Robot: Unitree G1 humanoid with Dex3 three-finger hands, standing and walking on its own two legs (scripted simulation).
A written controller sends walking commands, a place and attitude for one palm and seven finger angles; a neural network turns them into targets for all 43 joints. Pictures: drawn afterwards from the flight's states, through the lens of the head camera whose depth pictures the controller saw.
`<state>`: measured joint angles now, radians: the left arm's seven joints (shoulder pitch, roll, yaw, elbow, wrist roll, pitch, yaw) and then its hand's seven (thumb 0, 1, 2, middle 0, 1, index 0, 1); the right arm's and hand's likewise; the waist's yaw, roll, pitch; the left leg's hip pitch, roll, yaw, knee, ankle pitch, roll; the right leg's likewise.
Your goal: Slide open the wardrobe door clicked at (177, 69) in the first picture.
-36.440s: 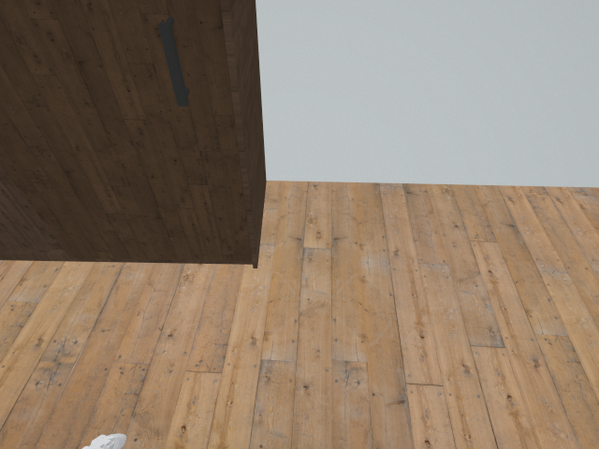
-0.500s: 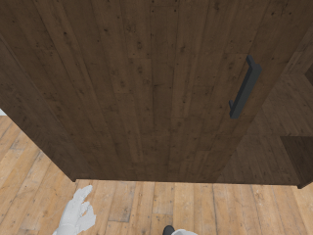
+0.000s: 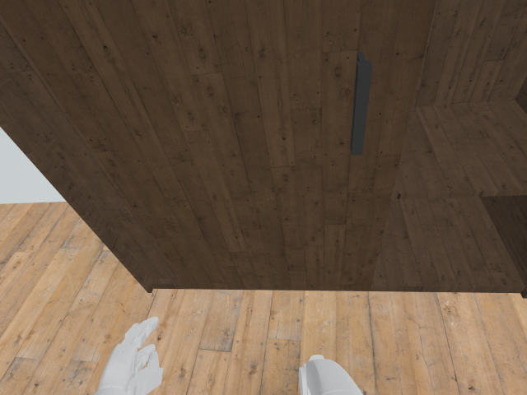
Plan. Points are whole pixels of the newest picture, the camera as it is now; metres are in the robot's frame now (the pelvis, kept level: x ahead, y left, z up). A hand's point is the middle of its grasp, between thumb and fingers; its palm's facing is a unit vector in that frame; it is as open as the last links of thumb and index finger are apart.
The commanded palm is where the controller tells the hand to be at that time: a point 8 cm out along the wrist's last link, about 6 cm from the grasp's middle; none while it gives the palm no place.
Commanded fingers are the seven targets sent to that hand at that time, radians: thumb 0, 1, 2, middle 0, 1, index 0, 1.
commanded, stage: stop stepping back and stand still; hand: right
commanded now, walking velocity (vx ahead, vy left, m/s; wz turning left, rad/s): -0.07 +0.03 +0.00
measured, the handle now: (358, 106) +0.58 -0.18 +0.13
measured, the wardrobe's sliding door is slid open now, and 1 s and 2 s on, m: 0.53 0.53 0.53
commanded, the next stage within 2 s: let the arm hang, fingers relaxed in 1.44 s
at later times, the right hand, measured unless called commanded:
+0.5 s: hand out of the picture +0.09 -0.37 +0.22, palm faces +0.47 +0.76 -0.45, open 7.4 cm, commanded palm +0.04 -0.39 +0.21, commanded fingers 0.00 -0.90 -0.90 0.20 0.30 0.20 0.30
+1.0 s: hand out of the picture +0.09 -0.39 +0.19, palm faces +0.50 +0.78 -0.38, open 7.4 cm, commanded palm +0.03 -0.42 +0.21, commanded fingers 0.00 -0.90 -0.90 0.20 0.30 0.20 0.30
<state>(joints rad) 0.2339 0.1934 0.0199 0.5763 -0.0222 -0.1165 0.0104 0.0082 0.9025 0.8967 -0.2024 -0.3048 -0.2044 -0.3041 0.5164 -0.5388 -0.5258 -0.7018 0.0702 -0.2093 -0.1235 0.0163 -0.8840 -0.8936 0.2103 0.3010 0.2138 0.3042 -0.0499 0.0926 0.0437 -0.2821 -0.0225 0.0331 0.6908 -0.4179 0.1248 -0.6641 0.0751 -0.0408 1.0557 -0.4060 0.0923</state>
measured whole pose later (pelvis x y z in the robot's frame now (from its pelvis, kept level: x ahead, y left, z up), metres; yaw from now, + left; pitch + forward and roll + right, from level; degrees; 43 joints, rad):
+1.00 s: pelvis -0.11 -0.12 +0.02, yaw +1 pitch -2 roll +1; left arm 0.27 0.24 0.02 0.70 0.01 -0.12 0.07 0.01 0.90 0.90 -0.20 -0.30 -0.20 -0.30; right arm 0.47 -0.34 -0.43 -0.42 0.04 -0.20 -0.17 0.01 -0.88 -0.89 0.21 0.30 0.21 0.30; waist -0.01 0.00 0.02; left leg -0.22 0.02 0.06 0.61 -0.36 0.00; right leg -0.28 -0.04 -0.03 0.59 -0.28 -0.03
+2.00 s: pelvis -0.12 -0.14 +0.03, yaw -1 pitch +0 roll +1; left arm 0.27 0.18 -0.01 1.04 0.03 0.03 0.02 0.01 0.91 0.90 -0.20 -0.30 -0.20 -0.30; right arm 0.30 -0.21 0.00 1.07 -0.01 0.03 -0.01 0.00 -0.96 -0.89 0.20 0.30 0.21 0.30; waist -0.01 0.02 0.09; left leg -0.18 0.03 0.06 0.43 -0.25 -0.03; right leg -0.29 -0.01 -0.01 0.50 -0.21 -0.02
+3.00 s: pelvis -0.11 -0.14 +0.04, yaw +0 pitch -1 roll +0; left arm 0.19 0.20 0.00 1.13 0.02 0.00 0.02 0.00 0.91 0.90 -0.20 -0.30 -0.20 -0.30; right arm 0.21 -0.21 -0.01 1.14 -0.01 -0.01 -0.02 0.01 -0.90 -0.89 0.20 0.30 0.20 0.30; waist 0.01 0.00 0.07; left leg -0.11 0.04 0.04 0.37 -0.24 -0.03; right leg -0.19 0.00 -0.04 0.40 -0.18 -0.02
